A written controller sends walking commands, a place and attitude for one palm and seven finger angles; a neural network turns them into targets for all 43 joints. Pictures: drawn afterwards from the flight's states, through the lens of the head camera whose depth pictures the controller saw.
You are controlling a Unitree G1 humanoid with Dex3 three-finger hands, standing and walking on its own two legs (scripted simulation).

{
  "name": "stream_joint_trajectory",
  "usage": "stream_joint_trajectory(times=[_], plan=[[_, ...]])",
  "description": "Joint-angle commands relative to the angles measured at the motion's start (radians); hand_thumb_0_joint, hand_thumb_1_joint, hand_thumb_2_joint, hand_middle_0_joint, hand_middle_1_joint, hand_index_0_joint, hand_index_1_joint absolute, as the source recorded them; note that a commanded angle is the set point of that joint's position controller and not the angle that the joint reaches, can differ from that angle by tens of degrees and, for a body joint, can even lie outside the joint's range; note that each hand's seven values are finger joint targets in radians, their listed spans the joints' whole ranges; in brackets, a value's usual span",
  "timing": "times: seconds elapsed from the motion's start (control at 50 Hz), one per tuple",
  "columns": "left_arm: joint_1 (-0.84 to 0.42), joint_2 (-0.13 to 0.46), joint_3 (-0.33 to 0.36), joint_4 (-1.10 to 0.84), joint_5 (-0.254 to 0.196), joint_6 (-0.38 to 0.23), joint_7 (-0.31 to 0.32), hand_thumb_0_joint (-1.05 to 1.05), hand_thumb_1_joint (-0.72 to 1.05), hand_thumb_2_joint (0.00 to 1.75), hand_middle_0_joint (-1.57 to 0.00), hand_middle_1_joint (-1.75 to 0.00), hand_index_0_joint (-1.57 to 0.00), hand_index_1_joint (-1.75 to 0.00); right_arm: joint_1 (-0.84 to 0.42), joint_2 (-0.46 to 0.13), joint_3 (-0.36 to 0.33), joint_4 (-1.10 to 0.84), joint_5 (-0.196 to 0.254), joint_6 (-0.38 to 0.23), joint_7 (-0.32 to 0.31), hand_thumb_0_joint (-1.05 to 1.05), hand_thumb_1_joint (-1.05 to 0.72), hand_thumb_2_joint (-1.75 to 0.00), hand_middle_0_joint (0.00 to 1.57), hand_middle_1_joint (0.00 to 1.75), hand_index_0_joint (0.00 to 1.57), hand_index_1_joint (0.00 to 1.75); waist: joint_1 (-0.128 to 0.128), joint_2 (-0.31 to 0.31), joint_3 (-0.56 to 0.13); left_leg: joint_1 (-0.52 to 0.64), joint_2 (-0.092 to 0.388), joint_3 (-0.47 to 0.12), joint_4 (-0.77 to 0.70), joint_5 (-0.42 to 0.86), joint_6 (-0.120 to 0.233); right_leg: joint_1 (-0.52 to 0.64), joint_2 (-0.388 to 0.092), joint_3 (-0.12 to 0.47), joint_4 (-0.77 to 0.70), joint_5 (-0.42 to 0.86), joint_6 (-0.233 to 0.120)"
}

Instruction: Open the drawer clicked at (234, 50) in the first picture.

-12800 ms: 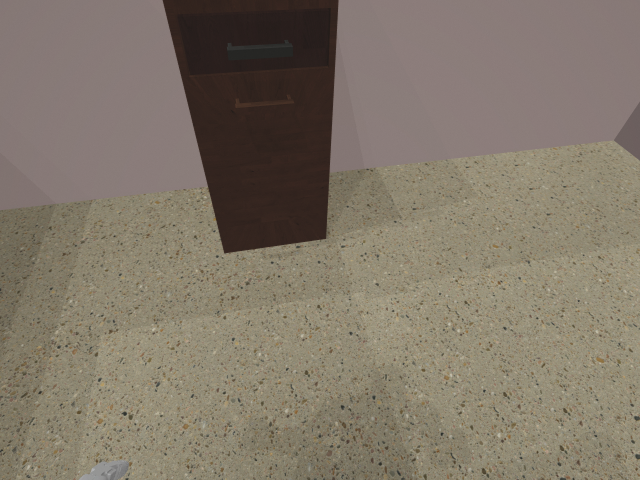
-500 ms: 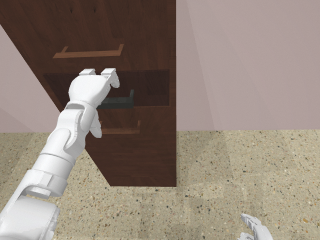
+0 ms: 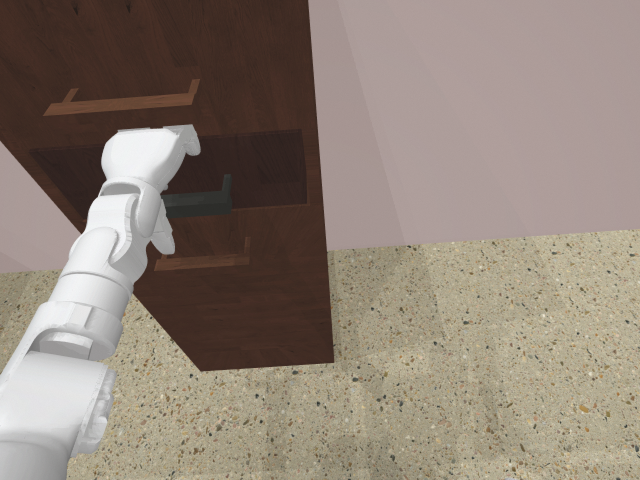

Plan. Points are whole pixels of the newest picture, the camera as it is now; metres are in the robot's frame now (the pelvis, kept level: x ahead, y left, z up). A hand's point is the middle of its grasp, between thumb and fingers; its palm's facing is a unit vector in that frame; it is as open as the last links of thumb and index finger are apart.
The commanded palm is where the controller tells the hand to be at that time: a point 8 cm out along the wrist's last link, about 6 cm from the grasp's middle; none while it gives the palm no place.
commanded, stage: move the hooked fingers above the handle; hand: left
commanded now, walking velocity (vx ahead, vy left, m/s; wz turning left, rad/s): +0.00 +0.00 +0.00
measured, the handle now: (176, 195) +0.50 +0.24 +0.06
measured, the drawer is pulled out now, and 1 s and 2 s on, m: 0.00 0.00 0.00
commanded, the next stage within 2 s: none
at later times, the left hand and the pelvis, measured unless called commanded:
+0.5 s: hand (164, 194) +0.45 +0.22 +0.12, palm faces -0.02 +0.01 -1.00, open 13.8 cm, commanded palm +0.43 +0.23 +0.18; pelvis -0.01 +0.00 +0.00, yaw +0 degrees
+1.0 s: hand (154, 194) +0.44 +0.23 +0.12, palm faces +0.01 +0.00 -1.00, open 13.8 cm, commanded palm +0.43 +0.23 +0.19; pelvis -0.01 +0.01 +0.00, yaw +0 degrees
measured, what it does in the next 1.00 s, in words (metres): stands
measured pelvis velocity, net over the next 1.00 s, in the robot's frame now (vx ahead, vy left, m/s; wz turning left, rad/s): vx -0.01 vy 0.01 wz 0.00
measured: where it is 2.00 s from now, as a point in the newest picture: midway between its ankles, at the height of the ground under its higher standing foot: outside the picture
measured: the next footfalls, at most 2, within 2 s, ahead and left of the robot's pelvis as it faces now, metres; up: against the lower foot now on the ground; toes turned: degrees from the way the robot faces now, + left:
none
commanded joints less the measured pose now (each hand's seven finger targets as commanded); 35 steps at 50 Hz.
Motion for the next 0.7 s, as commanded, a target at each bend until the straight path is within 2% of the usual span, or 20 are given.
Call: stream_joint_trajectory(times=[0.0, 0.04, 0.1, 0.14, 0.18, 0.2, 0.24, 0.28, 0.3, 0.32, 0.36, 0.38, 0.42, 0.48, 0.5, 0.56, 0.58, 0.6, 0.64, 0.68], plan=[[-0.388, 0.214, 0.046, -0.181, -0.003, 0.035, 0.002, 0.0, -0.5, 0.3, -0.3, -1.2, -0.3, -1.2, -0.026, -0.13, -0.042, -0.129, 0.003, -0.028, -0.001, 0.0, -0.9, -0.9, 0.2, 0.3, 0.2, 0.3, 0.005, -0.088, -0.382, 0.083, -0.034, 0.028, -0.014, 0.428, 0.048, 0.268, 0.0, 0.002, -0.027, 0.479, -0.004], [-0.378, 0.164, 0.004, -0.245, -0.025, 0.028, -0.031, 0.0, -0.5, 0.3, -0.3, -1.2, -0.3, -1.2, -0.028, -0.129, -0.049, -0.143, 0.005, -0.028, -0.003, 0.0, -0.9, -0.9, 0.2, 0.3, 0.2, 0.3, -0.005, -0.091, -0.393, 0.118, -0.036, 0.026, -0.008, 0.43, 0.056, 0.263, 0.001, 0.005, -0.034, 0.491, 0.001], [-0.392, 0.16, -0.01, -0.286, -0.047, -0.007, -0.065, 0.0, -0.5, 0.3, -0.3, -1.2, -0.3, -1.2, -0.03, -0.13, -0.045, -0.144, 0.009, -0.027, -0.014, 0.0, -0.9, -0.9, 0.2, 0.3, 0.2, 0.3, -0.02, -0.106, -0.338, 0.125, -0.039, 0.011, -0.017, 0.383, 0.059, 0.226, 0.003, 0.005, -0.051, 0.436, 0.002], [-0.463, 0.145, -0.028, -0.278, -0.045, -0.033, -0.059, 0.0, -0.5, 0.3, -0.3, -1.2, -0.3, -1.2, -0.02, -0.122, -0.043, -0.131, 0.01, -0.033, -0.02, 0.0, -0.9, -0.9, 0.2, 0.3, 0.2, 0.3, -0.032, -0.073, -0.289, 0.134, -0.04, 0.004, -0.021, 0.336, 0.056, 0.165, 0.005, 0.001, -0.063, 0.359, -0.002], [-0.517, 0.225, 0.041, -0.258, -0.038, -0.06, -0.031, 0.0, -0.5, 0.3, -0.3, -1.2, -0.3, -1.2, -0.004, -0.128, -0.041, -0.115, 0.007, -0.038, -0.027, 0.0, -0.9, -0.9, 0.2, 0.3, 0.2, 0.3, -0.027, -0.093, -0.281, 0.116, -0.04, 0.0, -0.026, 0.307, 0.054, 0.167, 0.004, 0.004, -0.07, 0.314, -0.005], [-0.543, 0.283, 0.09, -0.237, -0.028, -0.067, -0.007, 0.0, -0.5, 0.3, -0.3, -1.2, -0.3, -1.2, -0.003, -0.125, -0.039, -0.109, 0.007, -0.04, -0.029, 0.0, -0.9, -0.9, 0.2, 0.3, 0.2, 0.3, -0.015, -0.068, -0.3, 0.104, -0.043, 0.001, -0.027, 0.299, 0.053, 0.18, 0.003, 0.011, -0.064, 0.308, -0.007], [-0.596, 0.312, 0.114, -0.214, -0.01, -0.072, 0.04, 0.0, -0.5, 0.3, -0.3, -1.2, -0.3, -1.2, 0.003, -0.115, -0.032, -0.101, 0.004, -0.047, -0.033, 0.0, -0.9, -0.9, 0.2, 0.3, 0.2, 0.3, -0.011, -0.035, -0.331, 0.087, -0.047, 0.003, -0.025, 0.293, 0.047, 0.186, 0.003, 0.011, -0.051, 0.292, -0.01], [-0.603, 0.368, 0.168, -0.197, 0.009, -0.068, 0.085, 0.0, -0.5, 0.3, -0.3, -1.2, -0.3, -1.2, 0.002, -0.115, -0.033, -0.095, -0.001, -0.055, -0.031, 0.0, -0.9, -0.9, 0.2, 0.3, 0.2, 0.3, 0.006, -0.024, -0.38, 0.082, -0.045, 0.003, -0.024, 0.329, 0.042, 0.218, 0.005, 0.009, -0.041, 0.309, -0.014], [-0.586, 0.366, 0.17, -0.162, 0.016, -0.052, 0.102, 0.0, -0.5, 0.3, -0.3, -1.2, -0.3, -1.2, -0.004, -0.109, -0.03, -0.097, -0.001, -0.055, -0.029, 0.0, -0.9, -0.9, 0.2, 0.3, 0.2, 0.3, 0.015, 0.005, -0.392, 0.077, -0.046, 0.007, -0.023, 0.343, 0.038, 0.225, 0.005, 0.007, -0.032, 0.325, -0.016], [-0.592, 0.344, 0.147, -0.14, 0.019, -0.034, 0.113, 0.0, -0.5, 0.3, -0.3, -1.2, -0.3, -1.2, -0.008, -0.108, -0.028, -0.093, -0.001, -0.056, -0.027, 0.0, -0.9, -0.9, 0.2, 0.3, 0.2, 0.3, 0.009, 0.006, -0.387, 0.074, -0.044, 0.014, -0.022, 0.345, 0.036, 0.223, 0.005, 0.005, -0.032, 0.336, -0.014], [-0.553, 0.319, 0.126, -0.053, 0.022, 0.011, 0.108, 0.0, -0.5, 0.3, -0.3, -1.2, -0.3, -1.2, -0.01, -0.116, -0.028, -0.087, -0.002, -0.056, -0.022, 0.0, -0.9, -0.9, 0.2, 0.3, 0.2, 0.3, 0.005, -0.027, -0.368, 0.062, -0.036, 0.023, -0.03, 0.338, 0.033, 0.22, 0.004, 0.0, -0.037, 0.341, -0.009], [-0.517, 0.312, 0.121, 0.001, 0.026, 0.034, 0.092, 0.0, -0.5, 0.3, -0.3, -1.2, -0.3, -1.2, -0.011, -0.121, -0.028, -0.093, 0.001, -0.052, -0.019, 0.0, -0.9, -0.9, 0.2, 0.3, 0.2, 0.3, 0.005, -0.068, -0.368, 0.045, -0.037, 0.026, -0.03, 0.34, 0.035, 0.243, 0.005, -0.001, -0.04, 0.35, -0.007], [-0.491, 0.261, 0.059, 0.042, 0.02, 0.072, 0.046, 0.0, -0.5, 0.3, -0.3, -1.2, -0.3, -1.2, -0.012, -0.134, -0.026, -0.1, 0.008, -0.042, -0.021, 0.0, -0.9, -0.9, 0.2, 0.3, 0.2, 0.3, -0.014, -0.104, -0.325, 0.038, -0.03, 0.035, -0.037, 0.309, 0.039, 0.217, 0.0, -0.002, -0.051, 0.346, 0.002], [-0.586, 0.319, 0.092, -0.039, -0.005, 0.034, 0.005, 0.0, -0.5, 0.3, -0.3, -1.2, -0.3, -1.2, -0.016, -0.142, -0.027, -0.124, 0.01, -0.042, -0.041, 0.0, -0.9, -0.9, 0.2, 0.3, 0.2, 0.3, -0.028, -0.131, -0.339, 0.05, -0.035, 0.028, -0.042, 0.278, 0.054, 0.245, -0.008, 0.015, -0.068, 0.326, 0.009], [-0.636, 0.314, 0.078, -0.091, -0.002, 0.007, -0.003, 0.0, -0.5, 0.3, -0.3, -1.2, -0.3, -1.2, -0.01, -0.137, -0.029, -0.126, 0.011, -0.046, -0.044, 0.0, -0.9, -0.9, 0.2, 0.3, 0.2, 0.3, -0.035, -0.108, -0.364, 0.065, -0.038, 0.025, -0.036, 0.272, 0.059, 0.242, -0.008, 0.024, -0.068, 0.327, 0.011], [-0.641, 0.278, 0.056, -0.178, 0.009, -0.075, -0.013, 0.0, -0.5, 0.3, -0.3, -1.2, -0.3, -1.2, 0.019, -0.123, -0.041, -0.125, 0.003, -0.06, -0.048, 0.0, -0.9, -0.9, 0.2, 0.3, 0.2, 0.3, -0.035, -0.037, -0.408, 0.124, -0.041, 0.012, -0.017, 0.325, 0.061, 0.219, -0.001, 0.022, -0.054, 0.355, 0.0], [-0.64, 0.25, 0.036, -0.199, 0.006, -0.097, -0.015, 0.0, -0.5, 0.3, -0.3, -1.2, -0.3, -1.2, 0.025, -0.119, -0.044, -0.125, 0.001, -0.063, -0.047, 0.0, -0.9, -0.9, 0.2, 0.3, 0.2, 0.3, -0.045, -0.035, -0.407, 0.139, -0.038, 0.008, -0.011, 0.349, 0.06, 0.207, 0.002, 0.017, -0.054, 0.357, -0.002], [-0.625, 0.239, 0.036, -0.207, 0.001, -0.11, -0.01, 0.0, -0.5, 0.3, -0.3, -1.2, -0.3, -1.2, 0.033, -0.117, -0.049, -0.119, 0.0, -0.065, -0.042, 0.0, -0.9, -0.9, 0.2, 0.3, 0.2, 0.3, -0.036, -0.001, -0.406, 0.158, -0.036, 0.004, -0.006, 0.363, 0.057, 0.181, 0.006, 0.015, -0.05, 0.353, -0.006], [-0.571, 0.198, 0.024, -0.181, -0.013, -0.106, -0.002, 0.0, -0.5, 0.3, -0.3, -1.2, -0.3, -1.2, 0.039, -0.115, -0.049, -0.11, 0.0, -0.065, -0.032, 0.0, -0.9, -0.9, 0.2, 0.3, 0.2, 0.3, -0.03, 0.005, -0.367, 0.163, -0.034, -0.001, -0.004, 0.378, 0.05, 0.144, 0.013, 0.002, -0.048, 0.338, -0.011], [-0.516, 0.227, 0.065, -0.093, -0.019, -0.082, 0.008, 0.0, -0.5, 0.3, -0.3, -1.2, -0.3, -1.2, 0.043, -0.127, -0.047, -0.096, 0.002, -0.059, -0.023, 0.0, -0.9, -0.9, 0.2, 0.3, 0.2, 0.3, -0.024, -0.043, -0.316, 0.119, -0.032, 0.003, -0.012, 0.363, 0.045, 0.145, 0.014, -0.003, -0.056, 0.325, -0.013]])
